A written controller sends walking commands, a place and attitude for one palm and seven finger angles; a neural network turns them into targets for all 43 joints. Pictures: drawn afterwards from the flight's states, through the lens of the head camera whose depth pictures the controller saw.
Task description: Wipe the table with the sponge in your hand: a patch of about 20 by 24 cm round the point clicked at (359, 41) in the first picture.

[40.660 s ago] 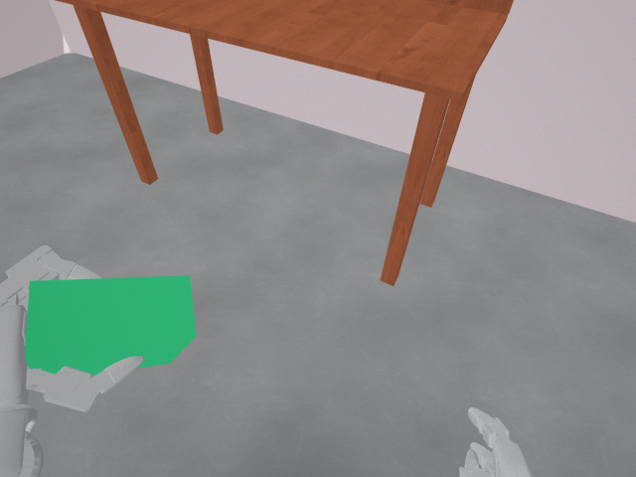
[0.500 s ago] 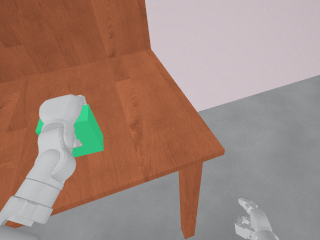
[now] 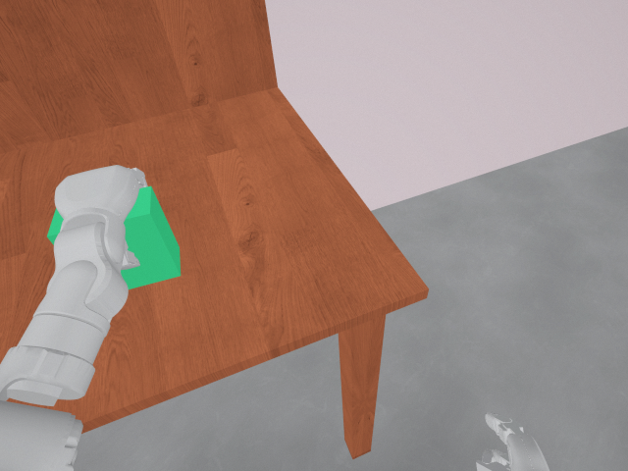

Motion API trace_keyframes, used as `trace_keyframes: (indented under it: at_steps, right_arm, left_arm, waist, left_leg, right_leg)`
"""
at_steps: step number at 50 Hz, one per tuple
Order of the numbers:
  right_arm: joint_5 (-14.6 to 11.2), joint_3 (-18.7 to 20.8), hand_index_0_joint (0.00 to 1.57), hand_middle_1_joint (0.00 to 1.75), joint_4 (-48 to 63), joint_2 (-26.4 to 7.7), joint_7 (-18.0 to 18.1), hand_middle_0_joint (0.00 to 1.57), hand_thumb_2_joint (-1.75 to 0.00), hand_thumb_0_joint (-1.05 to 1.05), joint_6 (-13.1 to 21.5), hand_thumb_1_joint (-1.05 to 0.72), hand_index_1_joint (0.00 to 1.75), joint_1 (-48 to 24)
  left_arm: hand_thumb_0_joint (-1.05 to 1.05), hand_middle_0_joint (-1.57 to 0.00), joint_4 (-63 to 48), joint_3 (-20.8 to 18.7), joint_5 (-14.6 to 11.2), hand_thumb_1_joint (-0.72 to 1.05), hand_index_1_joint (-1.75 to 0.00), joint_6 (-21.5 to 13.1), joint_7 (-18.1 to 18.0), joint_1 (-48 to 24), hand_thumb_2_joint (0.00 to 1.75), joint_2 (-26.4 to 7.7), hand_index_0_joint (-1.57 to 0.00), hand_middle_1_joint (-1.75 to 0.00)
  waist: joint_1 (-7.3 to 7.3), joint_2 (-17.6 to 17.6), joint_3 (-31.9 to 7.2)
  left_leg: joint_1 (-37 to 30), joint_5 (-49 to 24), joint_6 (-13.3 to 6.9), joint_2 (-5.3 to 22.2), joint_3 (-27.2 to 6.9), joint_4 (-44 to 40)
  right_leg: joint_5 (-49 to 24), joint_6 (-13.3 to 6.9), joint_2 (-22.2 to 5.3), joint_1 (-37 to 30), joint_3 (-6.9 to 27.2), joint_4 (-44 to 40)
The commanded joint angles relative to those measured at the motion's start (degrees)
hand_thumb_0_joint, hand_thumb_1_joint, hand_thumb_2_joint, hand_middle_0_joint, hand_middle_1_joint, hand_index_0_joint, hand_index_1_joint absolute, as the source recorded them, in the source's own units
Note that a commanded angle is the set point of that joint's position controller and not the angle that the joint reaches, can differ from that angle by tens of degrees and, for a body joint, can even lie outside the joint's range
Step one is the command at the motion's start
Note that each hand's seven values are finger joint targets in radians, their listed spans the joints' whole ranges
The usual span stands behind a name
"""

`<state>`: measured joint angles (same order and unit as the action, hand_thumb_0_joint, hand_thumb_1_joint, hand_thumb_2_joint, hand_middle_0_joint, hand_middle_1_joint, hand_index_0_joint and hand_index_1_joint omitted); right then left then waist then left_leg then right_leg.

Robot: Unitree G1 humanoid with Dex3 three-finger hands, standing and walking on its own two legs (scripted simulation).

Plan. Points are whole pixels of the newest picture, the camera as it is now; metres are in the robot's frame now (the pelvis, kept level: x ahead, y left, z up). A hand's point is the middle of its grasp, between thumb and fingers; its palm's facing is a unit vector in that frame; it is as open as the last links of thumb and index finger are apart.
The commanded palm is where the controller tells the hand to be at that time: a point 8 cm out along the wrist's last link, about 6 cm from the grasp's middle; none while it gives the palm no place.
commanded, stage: wipe forward along the middle lane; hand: left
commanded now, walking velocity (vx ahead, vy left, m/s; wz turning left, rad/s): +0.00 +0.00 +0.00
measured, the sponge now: (129, 253) +0.35 +0.30 +0.10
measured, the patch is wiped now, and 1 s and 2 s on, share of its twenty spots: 0.95 0.95 0.95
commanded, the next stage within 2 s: slide back across to the first lane in 0.54 s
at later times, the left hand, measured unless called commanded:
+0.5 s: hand (122, 200) +0.41 +0.31 +0.15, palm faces -0.09 +0.03 -1.00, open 9.7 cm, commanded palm +0.40 +0.32 +0.18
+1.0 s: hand (105, 190) +0.43 +0.35 +0.15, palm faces -0.02 +0.02 -1.00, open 9.7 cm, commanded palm +0.39 +0.36 +0.21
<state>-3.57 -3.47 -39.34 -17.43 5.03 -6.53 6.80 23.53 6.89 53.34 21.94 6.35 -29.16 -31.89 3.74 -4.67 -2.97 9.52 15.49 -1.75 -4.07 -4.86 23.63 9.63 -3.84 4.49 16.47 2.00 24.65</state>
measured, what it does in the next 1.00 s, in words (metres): stands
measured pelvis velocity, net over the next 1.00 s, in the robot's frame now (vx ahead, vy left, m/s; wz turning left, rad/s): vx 0.02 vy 0.01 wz -0.01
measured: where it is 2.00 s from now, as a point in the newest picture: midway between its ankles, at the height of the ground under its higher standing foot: outside the picture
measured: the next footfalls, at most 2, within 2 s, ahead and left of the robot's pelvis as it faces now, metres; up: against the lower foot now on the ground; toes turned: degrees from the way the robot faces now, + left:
none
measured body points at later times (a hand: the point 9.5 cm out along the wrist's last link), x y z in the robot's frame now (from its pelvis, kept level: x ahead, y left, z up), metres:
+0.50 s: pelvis +0.01 -0.01 +0.00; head +0.03 -0.04 +0.45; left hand +0.41 +0.31 +0.21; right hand +0.15 -0.27 -0.13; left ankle -0.04 +0.11 -0.74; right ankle +0.03 -0.07 -0.74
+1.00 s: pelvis +0.02 +0.01 +0.00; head +0.06 -0.01 +0.45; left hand +0.42 +0.34 +0.21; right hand +0.15 -0.25 -0.13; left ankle -0.04 +0.11 -0.74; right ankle +0.03 -0.07 -0.74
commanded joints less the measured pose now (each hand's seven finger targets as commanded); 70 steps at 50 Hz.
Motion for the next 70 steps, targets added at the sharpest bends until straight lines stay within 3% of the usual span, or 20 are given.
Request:
trace_keyframes:
  at_steps: [1,2,4,7,9,12,14,17,18,22,24,27,30,33,43,46,52,58,62,70]
  right_arm:
    - [0.43,2.34,0.20,0.30,8.01,-7.03,1.15,0.20,-0.90,0.00,2.09,-0.90,0.30,-7.21]
    - [0.46,2.20,0.20,0.30,7.96,-7.37,1.20,0.20,-0.90,0.00,2.00,-0.90,0.30,-7.17]
    - [0.28,2.20,0.20,0.30,7.45,-7.06,1.57,0.20,-0.90,0.00,1.85,-0.90,0.30,-6.34]
    - [0.39,2.41,0.20,0.30,7.49,-7.42,1.65,0.20,-0.90,0.00,1.67,-0.90,0.30,-5.73]
    - [0.25,2.49,0.20,0.30,7.31,-6.97,1.65,0.20,-0.90,0.00,1.62,-0.90,0.30,-4.67]
    - [0.36,2.61,0.20,0.30,7.44,-7.42,1.79,0.20,-0.90,0.00,1.41,-0.90,0.30,-4.15]
    - [0.20,2.74,0.20,0.30,6.94,-7.21,1.91,0.20,-0.90,0.00,1.32,-0.90,0.30,-3.02]
    - [0.31,2.91,0.20,0.30,6.76,-7.75,2.19,0.20,-0.90,0.00,1.23,-0.90,0.30,-2.12]
    - [0.17,2.88,0.20,0.30,6.67,-7.21,2.26,0.20,-0.90,0.00,1.22,-0.90,0.30,-1.71]
    - [0.17,3.12,0.20,0.30,5.86,-7.80,2.47,0.20,-0.90,0.00,0.76,-0.90,0.30,-0.10]
    - [-0.01,3.22,0.20,0.30,5.59,-7.46,2.52,0.20,-0.90,0.00,0.58,-0.90,0.30,0.74]
    - [0.06,3.41,0.20,0.30,5.48,-7.94,2.61,0.20,-0.90,0.00,0.33,-0.90,0.30,1.89]
    - [-0.13,3.56,0.20,0.30,4.84,-8.09,2.60,0.20,-0.90,0.00,-0.03,-0.90,0.30,3.20]
    - [-0.11,3.90,0.20,0.30,5.63,-7.70,1.99,0.20,-0.90,0.00,-0.40,-0.90,0.30,3.70]
    - [0.02,4.34,0.20,0.30,6.31,-8.01,0.93,0.20,-0.90,0.00,-1.63,-0.90,0.30,1.17]
    - [-0.20,4.18,0.20,0.30,6.81,-7.78,0.64,0.20,-0.90,0.00,-1.67,-0.90,0.30,-0.52]
    - [-0.10,3.77,0.20,0.30,7.71,-7.80,0.42,0.20,-0.90,0.00,-1.40,-0.90,0.30,-3.05]
    - [0.18,3.78,0.20,0.30,8.22,-7.28,-0.11,0.20,-0.90,0.00,-0.84,-0.90,0.30,-3.40]
    - [0.48,3.52,0.20,0.30,7.98,-7.78,-0.27,0.20,-0.90,0.00,-0.98,-0.90,0.30,-4.03]
    - [0.81,3.90,0.20,0.30,7.81,-7.51,-1.18,0.20,-0.90,0.00,-0.35,-0.90,0.30,-3.15]
  left_arm:
    - [0.00,-1.20,0.26,-4.81,1.03,0.10,-1.60,-1.21,-1.82,-14.46,1.30,-13.37,-1.20,-1.60]
    - [0.00,-1.20,1.78,-7.06,1.52,0.10,-1.60,-1.32,-2.01,-15.14,1.30,-16.32,-1.20,-1.60]
    - [0.00,-1.20,3.75,-3.47,1.74,0.10,-1.60,-1.92,-1.76,-18.41,1.30,-13.24,-1.20,-1.60]
    - [0.00,-1.20,5.66,-6.79,2.39,0.10,-1.60,-3.09,-1.77,-19.22,1.30,-17.64,-1.20,-1.60]
    - [0.00,-1.20,7.38,-3.57,2.50,0.10,-1.60,-4.07,-1.53,-19.30,1.30,-13.73,-1.20,-1.60]
    - [0.00,-1.20,8.14,-5.54,2.88,0.10,-1.60,-5.53,-1.59,-21.37,1.30,-16.52,-1.20,-1.60]
    - [0.00,-1.20,9.89,-2.90,2.90,0.10,-1.60,-6.21,-1.66,-23.46,1.30,-13.91,-1.20,-1.60]
    - [0.00,-1.20,11.90,-5.79,3.21,0.10,-1.60,-7.57,-1.87,-25.91,1.30,-17.87,-1.20,-1.60]
    - [0.00,-1.20,12.55,-3.39,3.22,0.10,-1.60,-7.95,-1.93,-27.29,1.30,-15.62,-1.20,-1.60]
    - [0.00,-1.20,16.19,-6.59,3.51,0.10,-1.60,-9.74,-2.18,-30.66,1.30,-20.42,-1.20,-1.60]
    - [0.00,-1.20,18.64,-3.82,3.69,0.10,-1.60,-10.35,-2.16,-32.11,1.30,-17.84,-1.20,-1.60]
    - [0.00,-1.20,20.47,-7.12,4.14,0.10,-1.60,-11.87,-2.32,-33.52,1.30,-22.52,-1.20,-1.60]
    - [0.00,-1.20,23.41,-7.14,4.38,0.10,-1.60,-12.70,-2.51,-33.91,1.30,-23.32,-1.20,-1.60]
    - [0.00,-1.20,22.19,-7.30,4.17,0.10,-1.60,-14.09,-2.65,-30.64,1.30,-21.83,-1.20,-1.60]
    - [0.00,-1.20,13.46,-14.74,3.94,0.10,-1.60,-13.89,-5.04,-26.81,1.30,-29.22,-1.20,-1.60]
    - [0.00,-1.20,10.36,-12.50,3.29,0.10,-1.60,-11.72,-4.97,-26.24,1.30,-26.51,-1.20,-1.60]
    - [0.00,-1.20,2.79,-14.25,2.23,0.10,-1.60,-9.10,-3.37,-27.78,1.30,-28.49,-1.20,-1.60]
    - [0.00,-1.20,-2.66,-11.25,1.90,0.10,-1.60,-8.67,-1.29,-25.35,1.30,-23.24,-1.20,-1.60]
    - [0.00,-1.20,-3.60,-14.00,2.48,0.10,-1.60,-8.46,-0.60,-24.77,1.30,-26.41,-1.20,-1.60]
    - [0.00,-1.20,-6.09,-12.11,2.17,0.10,-1.60,-8.94,1.14,-21.85,1.30,-22.93,-1.20,-1.60]
  waist:
    - [-0.83,8.36,-7.39]
    - [-0.47,8.22,-7.33]
    - [-1.91,8.42,-6.44]
    - [-1.14,6.91,-8.86]
    - [-2.02,7.76,-8.63]
    - [-1.75,6.70,-10.08]
    - [-2.95,7.18,-8.83]
    - [-2.48,7.38,-10.81]
    - [-3.14,7.45,-10.45]
    - [-3.05,7.77,-11.89]
    - [-3.99,7.47,-10.68]
    - [-3.26,7.42,-14.09]
    - [-4.06,7.44,-13.18]
    - [-2.79,6.17,-16.35]
    - [-0.45,4.24,-17.08]
    - [-0.95,3.53,-15.22]
    - [-0.43,0.24,-17.07]
    - [-0.91,0.62,-17.09]
    - [-0.07,-0.41,-17.36]
    - [-0.34,-1.19,-17.65]
  left_leg:
    - [10.36,-5.29,-0.71,0.56,3.26,-3.38]
    - [11.09,-4.83,-0.76,0.70,2.79,-3.33]
    - [11.49,-3.95,-0.76,0.55,3.45,-3.32]
    - [11.98,-4.72,-0.83,0.45,3.02,-2.58]
    - [12.00,-5.47,-0.88,0.38,3.44,-2.33]
    - [12.38,-5.54,-0.97,0.41,3.06,-2.08]
    - [12.41,-5.24,-1.05,0.37,3.56,-1.93]
    - [13.05,-4.57,-1.16,0.35,3.27,-1.79]
    - [13.14,-5.01,-1.30,0.16,3.58,-1.50]
    - [14.26,-4.59,-1.30,0.25,3.31,-1.37]
    - [14.49,-3.89,-1.43,0.18,3.95,-1.16]
    - [15.24,-4.58,-1.43,0.20,3.28,-1.02]
    - [16.06,-4.77,-1.47,0.23,3.87,-0.58]
    - [14.72,-8.10,-1.43,0.23,3.61,-0.60]
    - [12.69,-13.27,-1.46,-0.09,2.97,-2.01]
    - [10.65,-13.72,-1.37,0.00,3.00,-2.81]
    - [5.89,-19.85,-0.53,0.15,1.96,-4.12]
    - [0.24,-30.35,1.09,0.98,1.20,-3.75]
    - [-1.17,-32.96,1.88,1.18,0.88,-4.28]
    - [-5.20,-45.31,3.70,2.20,-0.14,-3.32]
  right_leg:
    - [-0.95,0.68,-3.92,-14.60,2.31,-3.57]
    - [-0.25,0.41,-3.77,-14.24,3.35,-3.67]
    - [0.71,0.86,-4.01,-13.42,2.41,-4.03]
    - [-0.81,0.51,-4.09,-14.81,3.97,-3.60]
    - [-2.27,0.77,-4.14,-14.48,2.51,-3.22]
    - [-2.98,0.53,-4.12,-14.52,3.41,-3.13]
    - [-3.09,0.84,-4.14,-13.28,2.55,-3.38]
    - [-2.44,0.79,-4.22,-13.76,3.45,-3.42]
    - [-3.13,1.00,-4.42,-13.88,2.93,-3.18]
    - [-3.54,1.03,-4.51,-14.47,3.75,-3.23]
    - [-3.01,1.34,-4.57,-13.49,3.30,-3.51]
    - [-4.47,1.08,-4.63,-15.33,4.13,-2.98]
    - [-6.12,1.44,-4.71,-15.09,4.01,-2.76]
    - [-10.44,0.99,-4.51,-17.17,3.26,-1.56]
    - [-13.97,0.20,-4.12,-20.68,2.74,-0.49]
    - [-12.77,0.04,-3.78,-19.39,1.76,-1.54]
    - [-15.88,-0.85,-3.54,-20.76,0.98,-2.43]
    - [-19.53,-1.09,-3.12,-19.32,-0.92,-2.90]
    - [-19.65,-1.56,-2.82,-19.29,-0.88,-3.82]
    - [-21.24,-1.32,-2.77,-18.02,-2.25,-4.34]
